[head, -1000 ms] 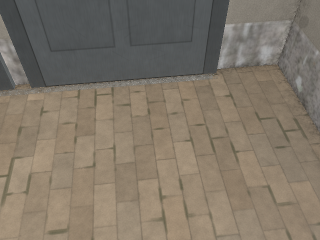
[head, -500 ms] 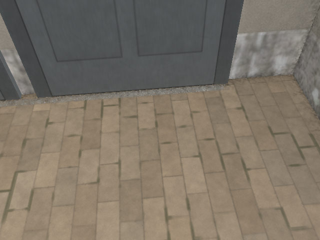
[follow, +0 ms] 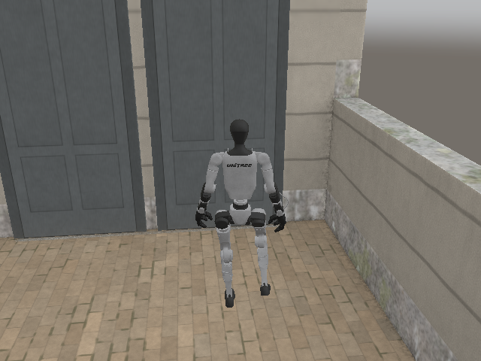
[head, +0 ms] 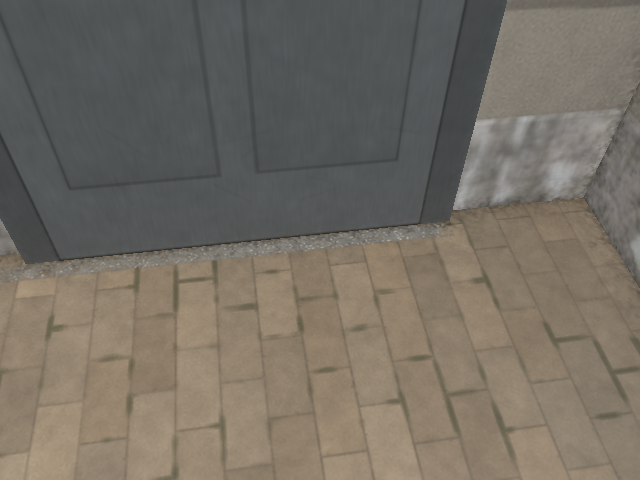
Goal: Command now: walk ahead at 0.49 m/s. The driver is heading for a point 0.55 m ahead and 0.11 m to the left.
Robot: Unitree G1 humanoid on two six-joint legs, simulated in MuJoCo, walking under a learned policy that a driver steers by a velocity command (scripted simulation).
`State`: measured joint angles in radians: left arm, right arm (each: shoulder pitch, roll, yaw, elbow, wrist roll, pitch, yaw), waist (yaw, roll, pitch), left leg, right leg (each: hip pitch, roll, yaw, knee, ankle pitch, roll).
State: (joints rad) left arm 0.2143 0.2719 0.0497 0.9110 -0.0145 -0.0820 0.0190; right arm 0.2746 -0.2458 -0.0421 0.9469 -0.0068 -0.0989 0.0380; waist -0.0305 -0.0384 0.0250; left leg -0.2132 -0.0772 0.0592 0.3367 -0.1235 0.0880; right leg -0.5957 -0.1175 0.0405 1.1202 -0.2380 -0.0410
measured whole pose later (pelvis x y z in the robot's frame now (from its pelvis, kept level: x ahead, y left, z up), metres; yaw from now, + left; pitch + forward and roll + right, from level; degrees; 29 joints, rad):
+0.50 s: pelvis +0.28 -0.08 +0.00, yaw +3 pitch +1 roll +0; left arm 0.20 0.24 0.05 0.88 0.01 -0.11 -0.02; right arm 0.30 -0.29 -0.05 0.95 0.04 -0.07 0.00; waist 0.00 0.04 0.03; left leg -0.47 0.05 -0.05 1.15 -0.32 0.05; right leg -0.27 0.01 -0.10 0.41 -0.16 -0.05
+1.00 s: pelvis +0.52 -0.01 -0.01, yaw +13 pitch +1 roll +0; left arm 0.14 0.29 0.02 0.90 0.01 -0.06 0.02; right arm 0.07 -0.27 -0.04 0.82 -0.02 -0.09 0.00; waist 0.01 -0.02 0.08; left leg -0.39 -0.06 0.02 0.43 -0.06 0.07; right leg -0.39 -0.05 0.02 1.10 -0.49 0.05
